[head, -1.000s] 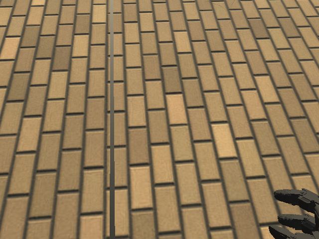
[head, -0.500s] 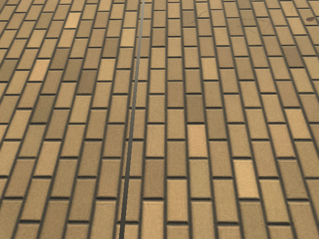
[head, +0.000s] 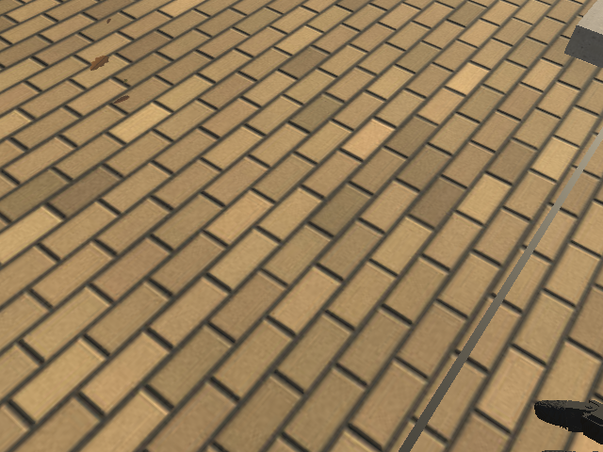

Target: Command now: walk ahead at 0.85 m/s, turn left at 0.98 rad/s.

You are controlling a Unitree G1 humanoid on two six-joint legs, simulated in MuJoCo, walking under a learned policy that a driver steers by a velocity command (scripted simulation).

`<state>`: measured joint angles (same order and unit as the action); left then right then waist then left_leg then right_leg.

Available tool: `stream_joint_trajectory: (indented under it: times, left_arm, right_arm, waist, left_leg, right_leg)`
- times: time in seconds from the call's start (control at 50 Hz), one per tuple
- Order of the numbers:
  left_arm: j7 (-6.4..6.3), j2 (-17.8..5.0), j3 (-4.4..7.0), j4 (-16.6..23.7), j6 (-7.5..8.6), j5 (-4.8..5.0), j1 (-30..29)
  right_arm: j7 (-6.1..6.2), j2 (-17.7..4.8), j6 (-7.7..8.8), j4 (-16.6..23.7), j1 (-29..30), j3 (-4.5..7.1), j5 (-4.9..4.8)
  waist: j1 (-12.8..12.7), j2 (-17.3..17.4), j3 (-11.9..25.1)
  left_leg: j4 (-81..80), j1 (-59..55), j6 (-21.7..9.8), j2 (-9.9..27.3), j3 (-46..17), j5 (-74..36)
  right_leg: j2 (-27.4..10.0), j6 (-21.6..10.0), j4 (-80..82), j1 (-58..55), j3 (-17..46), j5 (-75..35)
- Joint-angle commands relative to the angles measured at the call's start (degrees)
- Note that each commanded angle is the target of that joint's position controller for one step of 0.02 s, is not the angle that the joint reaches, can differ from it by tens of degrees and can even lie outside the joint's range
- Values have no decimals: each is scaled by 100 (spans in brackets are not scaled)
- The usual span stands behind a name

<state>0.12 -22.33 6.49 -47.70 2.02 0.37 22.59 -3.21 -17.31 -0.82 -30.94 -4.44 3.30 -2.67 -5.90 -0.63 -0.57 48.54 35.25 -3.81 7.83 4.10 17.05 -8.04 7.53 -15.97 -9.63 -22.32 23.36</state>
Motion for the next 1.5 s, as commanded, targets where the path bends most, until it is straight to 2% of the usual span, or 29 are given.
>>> stream_joint_trajectory:
  times: [0.02,0.04,0.06,0.08,0.1,0.14,0.18,0.26,0.32,0.42,0.46,0.5,0.52,0.54,0.56,0.6,0.66,0.78,0.9,0.94,0.96,1.02,1.16,1.28,1.32,1.34,1.36,1.42,1.5]
  left_arm:
    - [43,-1120,215,499,14,95,-975]
    - [9,-845,104,656,64,42,-1029]
    - [6,341,-240,1030,221,-164,-846]
    - [-33,-111,-251,1436,515,57,-1327]
    - [-62,-646,-125,1636,673,324,-2052]
    - [-83,-371,-216,1434,830,81,-1685]
    - [8,-384,-171,1211,695,0,-1219]
    - [71,-97,-248,1508,548,-157,-2293]
    - [186,331,-368,1825,602,-90,-3126]
    - [210,-85,-164,2060,674,115,-3400]
    - [102,-396,26,1981,677,47,-2653]
    - [-52,-684,69,1663,533,-33,-384]
    - [113,-879,45,1421,528,-267,-279]
    - [138,-325,-14,1637,457,-249,-458]
    - [57,140,-124,1759,348,-216,-877]
    - [3,159,-159,1503,229,-171,-1357]
    - [-59,98,-132,1187,296,-107,-1805]
    - [-61,-368,21,973,216,110,-2419]
    - [11,-504,97,878,-24,291,-2239]
    - [72,42,-113,1154,-74,-102,-1474]
    - [85,-313,-94,1160,-44,-59,-1682]
    - [-36,-404,-69,1119,-3,-105,-2083]
    - [0,9,-184,1002,-135,-57,-2073]
    - [103,-96,-79,949,6,144,-1586]
    - [36,-500,99,620,58,98,-320]
    - [60,-917,95,745,114,-166,-514]
    - [39,-920,122,933,207,-248,-1186]
    - [-128,-331,-56,1049,193,18,-1290]
    - [-132,-322,-109,861,296,-114,-540]
  right_arm:
    - [43,-936,58,-107,-1383,414,-103]
    - [126,-1513,20,-672,-2940,736,-131]
    - [179,-2267,28,-759,-2705,815,-116]
    - [86,-1980,275,-275,-2339,624,-3]
    - [6,-1483,449,-318,-2266,481,57]
    - [33,-1221,566,-404,-1921,376,116]
    - [94,-878,585,-218,-1286,249,238]
    - [351,-680,618,-487,-1608,176,120]
    - [451,-693,544,-779,-2023,200,90]
    - [546,-721,491,-1137,-2213,280,9]
    - [575,-864,354,-1138,-2178,380,93]
    - [508,-453,280,-718,-1714,237,348]
    - [439,326,263,-631,-3135,-3,66]
    - [448,-590,189,-798,-2988,109,22]
    - [444,-997,142,-597,-1980,227,-7]
    - [485,-1066,89,-415,-1318,307,108]
    - [480,-385,-69,-206,-1353,185,20]
    - [238,-528,-207,-141,-982,237,133]
    - [145,-1207,-250,-174,-1380,634,131]
    - [332,-2256,-168,95,-1315,815,232]
    - [225,-1890,20,322,-1207,701,343]
    - [257,-1384,158,298,-607,537,106]
    - [560,-1322,-83,397,-362,550,188]
    - [453,-1074,-91,437,-193,414,152]
    - [468,-406,-71,390,-388,215,136]
    - [458,-258,14,686,-365,136,67]
    - [419,-661,104,785,-288,189,52]
    - [385,-945,92,457,-478,303,209]
    - [337,-584,124,534,-334,170,85]
  waist:
    - [1520,-434,285]
    - [2198,79,825]
    - [1364,2330,480]
    - [1328,1740,1451]
    - [1447,796,748]
    - [902,348,338]
    - [426,546,50]
    - [632,265,-603]
    - [968,422,-634]
    - [942,741,-633]
    - [571,958,44]
    - [-359,660,2023]
    - [494,-2559,3428]
    - [323,-1934,3521]
    - [100,-1333,2443]
    - [381,-241,940]
    - [791,-614,213]
    - [847,-393,400]
    - [1249,43,448]
    - [579,2281,917]
    - [889,1333,1689]
    - [577,340,660]
    - [504,423,955]
    - [301,1084,641]
    - [-84,-19,853]
    - [216,-1136,352]
    - [519,-1430,-219]
    - [494,-613,-343]
    - [264,-500,-413]
  left_leg:
    - [-475,-2475,-478,-1016,972,119]
    - [-621,-4866,-812,-1274,509,-36]
    - [-1932,-5522,-1491,-141,-2594,1835]
    - [-3370,-5548,-2010,657,-5409,3409]
    - [-3838,-5311,-1736,907,-5239,2860]
    - [-3548,-4147,-1556,657,-4300,1596]
    - [-3558,-3088,-1454,164,-3466,1056]
    - [-3795,-2199,-1272,-421,-2378,-961]
    - [-3807,-1782,-955,-633,-2167,-1158]
    - [-3399,-2781,-620,-291,-2713,-1845]
    - [-2128,-3290,-280,-457,-2761,-4219]
    - [991,-1989,199,-954,-2543,-2824]
    - [3405,-16,480,-1773,-2104,2395]
    - [3973,216,583,-1073,-2001,1912]
    - [3716,407,645,-845,-1583,1497]
    - [3251,263,762,-467,-1144,1169]
    - [2128,-198,714,-52,-897,1055]
    - [-135,-1193,392,-125,-460,-1272]
    - [-1576,-2674,-279,-876,200,-1139]
    - [-2257,-4558,-1987,726,-3687,-3701]
    - [-2886,-4395,-2159,1103,-4651,-2286]
    - [-3001,-3150,-1277,488,-3485,-1337]
    - [-2618,-2237,-988,-252,-3030,-2105]
    - [-2724,-781,-691,-561,-3668,2202]
    - [-367,537,-45,-1359,-2382,2530]
    - [895,1767,23,-1688,-1797,1725]
    - [1540,2210,116,-937,-1652,971]
    - [2477,1964,411,-547,-1105,-2]
    - [2960,2105,506,-287,-891,-794]
  right_leg:
    - [-901,-1103,-1738,1205,115,-5399]
    - [-665,-835,-4032,2929,220,-4826]
    - [342,-454,-6381,5441,759,836]
    - [749,-573,-7139,6100,2521,1010]
    - [601,-727,-7008,6654,2627,285]
    - [229,-880,-6095,6063,2843,-377]
    - [67,-770,-5366,5226,2992,-963]
    - [496,-402,-3382,4830,2493,-2050]
    - [925,-355,-2006,4119,2223,-3055]
    - [984,-561,-924,3488,2645,-3193]
    - [1231,-748,-982,2478,2394,-2651]
    - [-147,-1144,-2030,-896,3319,-3528]
    - [-2140,-2383,-1361,-2969,6454,-3838]
    - [-1868,-2254,-1144,-2637,6520,-2958]
    - [-1490,-2040,-1027,-1635,5068,-3571]
    - [-1024,-1900,-863,337,3698,-5054]
    - [-967,-1935,-54,1831,2817,-4702]
    - [-809,-1701,112,1845,1391,-4171]
    - [-593,-1115,-2145,1850,760,-4198]
    - [952,-312,-5611,4795,1196,1795]
    - [967,-421,-6038,4939,2699,1542]
    - [608,-626,-5022,4813,2954,386]
    - [1125,-223,-3228,3618,2917,-438]
    - [1124,-534,-1699,1923,2822,-618]
    - [-248,-935,-561,219,3952,536]
    - [-1263,-1458,455,426,6195,2421]
    - [-1583,-1721,755,1014,6675,2980]
    - [-845,-1274,590,1288,4744,1696]
    - [-608,-1246,695,1282,3369,668]
